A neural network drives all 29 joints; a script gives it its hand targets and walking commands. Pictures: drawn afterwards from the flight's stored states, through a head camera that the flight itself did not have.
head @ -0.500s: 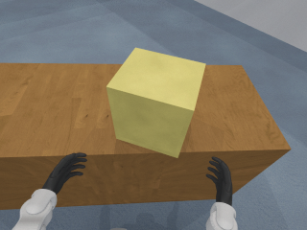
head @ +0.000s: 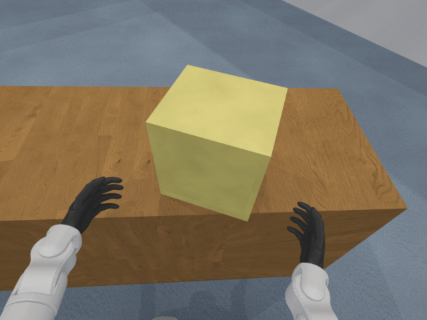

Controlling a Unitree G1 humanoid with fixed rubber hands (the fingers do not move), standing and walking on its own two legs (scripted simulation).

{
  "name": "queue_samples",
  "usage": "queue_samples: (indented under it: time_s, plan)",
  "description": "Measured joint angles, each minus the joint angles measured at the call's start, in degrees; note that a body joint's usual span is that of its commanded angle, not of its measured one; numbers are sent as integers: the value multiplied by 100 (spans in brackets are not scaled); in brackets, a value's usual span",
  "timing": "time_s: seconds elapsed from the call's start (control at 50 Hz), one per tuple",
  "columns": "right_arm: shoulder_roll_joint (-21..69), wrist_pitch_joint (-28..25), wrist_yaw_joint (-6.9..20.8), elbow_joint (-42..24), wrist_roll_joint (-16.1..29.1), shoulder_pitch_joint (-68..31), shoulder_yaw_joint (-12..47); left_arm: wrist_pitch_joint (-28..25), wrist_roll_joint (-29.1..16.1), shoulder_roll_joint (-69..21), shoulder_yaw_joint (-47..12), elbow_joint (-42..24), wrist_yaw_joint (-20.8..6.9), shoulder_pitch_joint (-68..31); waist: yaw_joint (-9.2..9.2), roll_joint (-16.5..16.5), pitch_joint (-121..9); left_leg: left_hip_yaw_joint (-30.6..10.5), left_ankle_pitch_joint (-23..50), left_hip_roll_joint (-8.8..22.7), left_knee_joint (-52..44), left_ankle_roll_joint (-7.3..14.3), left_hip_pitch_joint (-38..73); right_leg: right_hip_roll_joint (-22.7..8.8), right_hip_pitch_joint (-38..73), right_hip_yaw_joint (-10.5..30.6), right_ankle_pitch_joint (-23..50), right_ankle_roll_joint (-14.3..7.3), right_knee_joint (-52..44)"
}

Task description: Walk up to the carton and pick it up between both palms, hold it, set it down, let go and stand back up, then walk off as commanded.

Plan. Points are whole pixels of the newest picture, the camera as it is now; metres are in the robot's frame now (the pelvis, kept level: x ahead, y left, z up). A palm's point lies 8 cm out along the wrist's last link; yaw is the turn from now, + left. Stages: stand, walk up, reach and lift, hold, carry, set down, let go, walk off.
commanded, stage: reach and lift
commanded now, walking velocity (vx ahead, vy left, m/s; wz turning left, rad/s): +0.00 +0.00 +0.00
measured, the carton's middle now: (218, 145) +0.48 +0.01 +0.02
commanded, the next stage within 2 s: none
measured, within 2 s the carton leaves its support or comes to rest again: neither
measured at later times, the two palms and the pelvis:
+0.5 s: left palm (85, 172) +0.33 +0.25 +0.09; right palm (319, 213) +0.29 -0.17 +0.07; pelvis +0.00 +0.00 +0.00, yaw +0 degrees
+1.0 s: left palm (96, 117) +0.40 +0.23 +0.16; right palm (342, 171) +0.33 -0.18 +0.14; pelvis -0.02 +0.01 +0.00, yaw +0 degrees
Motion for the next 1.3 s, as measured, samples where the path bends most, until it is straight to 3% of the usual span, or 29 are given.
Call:
queue_samples:
  time_s: [0.62, 0.82, 1.3]
  plan:
    - [-516, 2195, 102, -576, 355, -1822, -677, 1655, -131, 97, 1, -45, 64, -2039, -22, 0, -4, 3, 103, 0, -75, 0, -1, -10, 55, 0, 173, 35, -199]
    - [-610, 2744, 203, -503, 356, -2712, -935, 1913, -131, 135, 1, 745, 74, -2965, -235, 0, -86, 3, 204, 0, -164, 0, 0, -13, 66, 1, 286, 35, -313]
    - [-872, 3030, 369, 1455, 511, -4706, -978, 1931, -131, 269, 2, 3260, 139, -5122, -691, 0, -309, 2, 263, 0, -240, 4, 0, -16, 66, 0, 351, 42, -393]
